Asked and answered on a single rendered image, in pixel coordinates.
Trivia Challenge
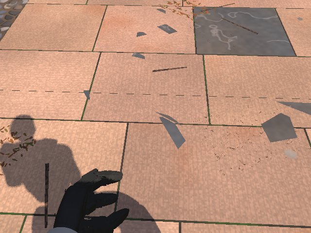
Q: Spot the left robot hand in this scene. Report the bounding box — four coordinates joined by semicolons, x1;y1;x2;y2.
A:
53;168;129;233

